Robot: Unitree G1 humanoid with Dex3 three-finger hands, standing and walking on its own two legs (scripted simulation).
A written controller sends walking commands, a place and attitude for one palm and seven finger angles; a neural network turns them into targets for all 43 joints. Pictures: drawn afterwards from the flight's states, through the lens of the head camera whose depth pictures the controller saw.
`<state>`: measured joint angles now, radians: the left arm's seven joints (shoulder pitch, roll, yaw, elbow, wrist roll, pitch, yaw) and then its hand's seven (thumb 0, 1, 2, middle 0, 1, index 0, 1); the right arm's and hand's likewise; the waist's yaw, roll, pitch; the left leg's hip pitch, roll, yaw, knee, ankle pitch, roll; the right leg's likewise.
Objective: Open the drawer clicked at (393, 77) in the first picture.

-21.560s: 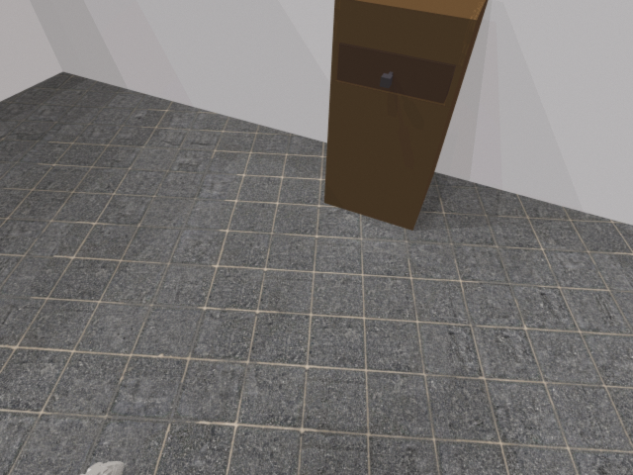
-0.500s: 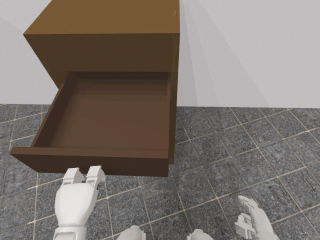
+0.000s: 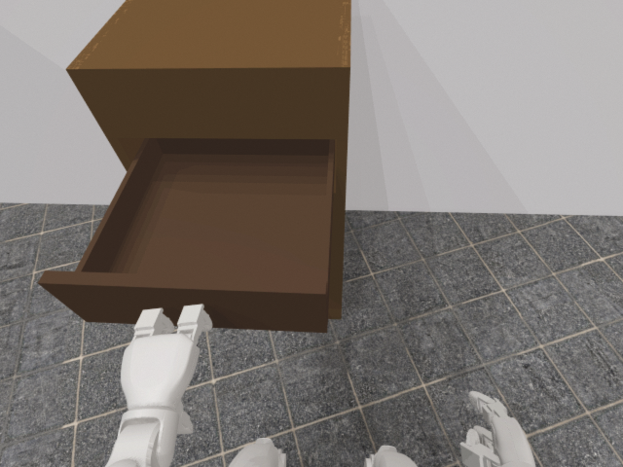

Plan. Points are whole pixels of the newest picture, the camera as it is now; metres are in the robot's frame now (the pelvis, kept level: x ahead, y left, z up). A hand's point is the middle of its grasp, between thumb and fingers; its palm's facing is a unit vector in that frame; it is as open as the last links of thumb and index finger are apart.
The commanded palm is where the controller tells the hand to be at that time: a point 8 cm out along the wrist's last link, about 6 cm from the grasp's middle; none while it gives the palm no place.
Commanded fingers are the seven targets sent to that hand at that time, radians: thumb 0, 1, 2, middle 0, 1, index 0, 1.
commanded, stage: lift the hand off the handle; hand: left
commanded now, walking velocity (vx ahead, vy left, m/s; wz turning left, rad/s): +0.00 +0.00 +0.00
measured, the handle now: (184, 337) +0.29 +0.20 -0.02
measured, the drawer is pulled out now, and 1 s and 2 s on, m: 0.30 0.30 0.30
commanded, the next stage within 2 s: none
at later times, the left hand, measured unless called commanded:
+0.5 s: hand (179, 364) +0.25 +0.20 -0.03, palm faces -0.01 -0.08 -1.00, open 13.5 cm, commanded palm +0.24 +0.20 +0.03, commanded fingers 0.00 -0.50 0.30 -0.30 -1.20 -0.30 -1.20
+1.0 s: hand (170, 353) +0.25 +0.20 +0.01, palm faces +0.00 -0.10 -1.00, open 13.4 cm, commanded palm +0.24 +0.20 +0.07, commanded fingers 0.00 -0.50 0.30 -0.30 -1.20 -0.30 -1.20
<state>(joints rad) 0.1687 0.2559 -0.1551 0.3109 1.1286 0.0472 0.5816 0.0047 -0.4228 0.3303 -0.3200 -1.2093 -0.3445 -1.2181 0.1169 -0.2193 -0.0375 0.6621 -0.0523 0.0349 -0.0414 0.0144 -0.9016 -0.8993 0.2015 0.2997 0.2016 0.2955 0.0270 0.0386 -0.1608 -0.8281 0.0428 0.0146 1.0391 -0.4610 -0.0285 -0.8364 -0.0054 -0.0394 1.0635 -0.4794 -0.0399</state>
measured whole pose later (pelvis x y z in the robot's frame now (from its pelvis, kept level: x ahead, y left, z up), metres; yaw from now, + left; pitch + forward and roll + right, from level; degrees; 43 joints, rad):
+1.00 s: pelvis +0.02 +0.01 +0.03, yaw +0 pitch +10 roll +1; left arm 0.22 0.27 -0.21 0.18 1.10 0.10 0.50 0.00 -0.49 0.30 -0.31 -1.20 -0.41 -1.22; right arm 0.11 -0.21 -0.02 0.63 -0.04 0.08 -0.02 0.01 -0.90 -0.90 0.20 0.30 0.20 0.30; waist 0.05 0.05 -0.12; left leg -0.63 0.03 0.03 0.88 -0.42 -0.02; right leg -0.64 -0.01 -0.03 0.90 -0.44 -0.02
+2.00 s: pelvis +0.03 +0.01 +0.06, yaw -1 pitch +4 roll +1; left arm 0.25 0.32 -0.18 -0.06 1.04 0.10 0.31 0.00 -0.49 0.30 -0.32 -1.20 -0.32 -1.20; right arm 0.09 -0.22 -0.01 0.64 -0.02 0.08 0.00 0.02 -0.90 -0.90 0.20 0.30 0.20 0.30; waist 0.09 0.06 -0.07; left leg -0.37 0.03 0.04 0.65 -0.34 -0.02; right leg -0.39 -0.01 -0.02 0.69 -0.37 -0.03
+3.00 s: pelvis +0.03 +0.01 +0.07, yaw -1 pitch +1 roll +1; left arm 0.31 0.40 -0.11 -0.25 0.96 0.12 0.16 0.00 -0.49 0.30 -0.32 -1.20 -0.32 -1.20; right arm 0.07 -0.23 0.01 0.64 -0.01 0.09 0.01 0.02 -0.90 -0.90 0.20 0.30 0.20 0.30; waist 0.10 0.09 -0.03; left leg -0.23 0.03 0.04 0.50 -0.28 -0.02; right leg -0.25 0.00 -0.02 0.54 -0.30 -0.02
